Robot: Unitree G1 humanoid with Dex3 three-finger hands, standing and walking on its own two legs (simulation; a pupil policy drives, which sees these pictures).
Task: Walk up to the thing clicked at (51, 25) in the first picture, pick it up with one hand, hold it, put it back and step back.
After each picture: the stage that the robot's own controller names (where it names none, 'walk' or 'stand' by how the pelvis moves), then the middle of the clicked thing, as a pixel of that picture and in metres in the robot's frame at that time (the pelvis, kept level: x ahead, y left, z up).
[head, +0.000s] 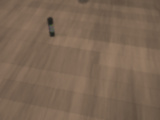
stand; (51, 27) +1.60 +0.34 -0.66
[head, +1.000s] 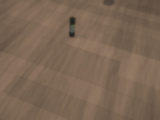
walk; (72, 27) +1.50 +0.13 -0.63
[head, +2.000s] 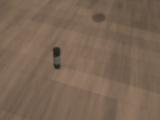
walk; (56, 58) +1.01 +0.18 -0.64
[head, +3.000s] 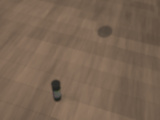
walk; (56, 91) +0.65 +0.15 -0.65
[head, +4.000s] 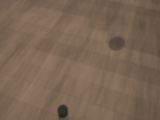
stand; (63, 116) +0.45 +0.11 -0.63
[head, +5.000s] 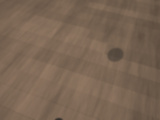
stand; out of the picture +0.41 +0.13 -0.65
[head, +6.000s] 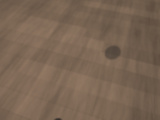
stand; out of the picture +0.40 +0.14 -0.66
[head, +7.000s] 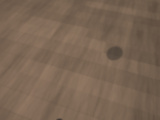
stand; out of the picture +0.40 +0.14 -0.66
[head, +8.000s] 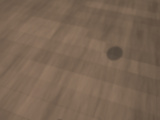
stand; out of the picture +0.39 +0.14 -0.66
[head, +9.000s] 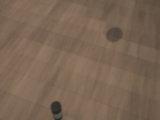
go down; (57, 111) +0.42 +0.12 -0.63
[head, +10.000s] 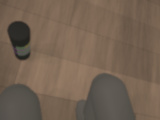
go down; (21, 44) +0.50 +0.15 -0.23
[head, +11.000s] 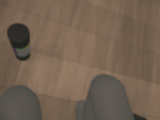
close in; (21, 45) +0.49 +0.15 -0.24
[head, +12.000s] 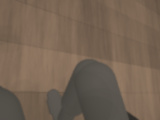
close in; out of the picture +0.49 +0.20 -0.17
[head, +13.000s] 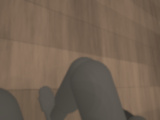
lift; out of the picture +0.48 +0.21 -0.18
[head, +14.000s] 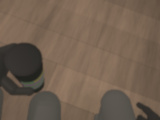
lift; (30, 74) +0.34 +0.16 +0.00
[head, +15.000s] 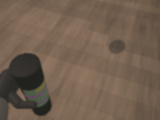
hold; (35, 89) +0.30 +0.14 +0.07
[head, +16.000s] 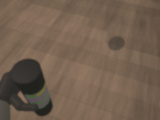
hold; (36, 92) +0.30 +0.14 +0.05
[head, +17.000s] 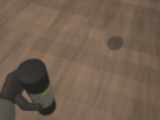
hold; (40, 92) +0.30 +0.13 +0.05
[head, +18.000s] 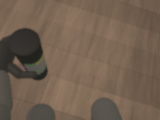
crouch; (33, 60) +0.41 +0.13 -0.02
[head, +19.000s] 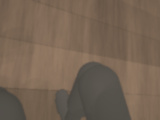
lower; out of the picture +0.47 +0.20 -0.14
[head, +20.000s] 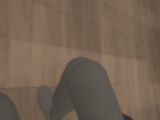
lower; out of the picture +0.46 +0.22 -0.19
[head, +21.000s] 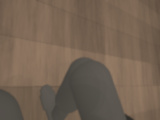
lower; out of the picture +0.46 +0.21 -0.18
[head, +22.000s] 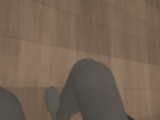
lower; out of the picture +0.46 +0.21 -0.17
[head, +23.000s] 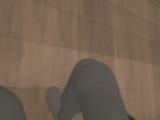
loosen; out of the picture +0.45 +0.20 -0.17
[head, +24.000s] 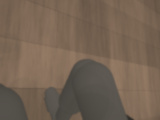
withdraw; out of the picture +0.45 +0.19 -0.18
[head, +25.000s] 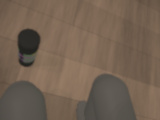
stand; (27, 51) +0.46 +0.15 -0.22
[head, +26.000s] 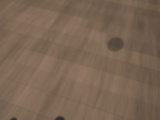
stand; out of the picture +0.38 +0.10 -0.58
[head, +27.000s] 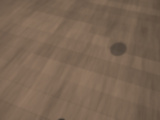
stand; out of the picture +0.39 +0.11 -0.60
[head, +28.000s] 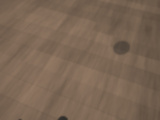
stand; out of the picture +0.39 +0.10 -0.60
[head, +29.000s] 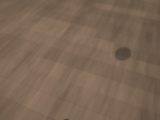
walk; out of the picture +0.41 +0.10 -0.65
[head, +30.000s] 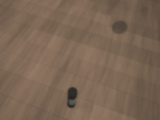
walk; (71, 98) +0.52 +0.02 -0.63
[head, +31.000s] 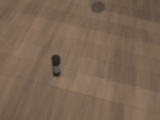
walk; (56, 66) +0.77 +0.15 -0.63
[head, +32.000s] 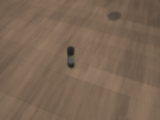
stand; (70, 57) +1.03 +0.11 -0.63
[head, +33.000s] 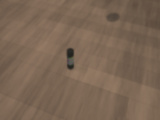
stand; (70, 59) +1.03 +0.10 -0.65
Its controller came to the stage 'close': yes
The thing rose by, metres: 0.69
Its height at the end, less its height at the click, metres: +0.00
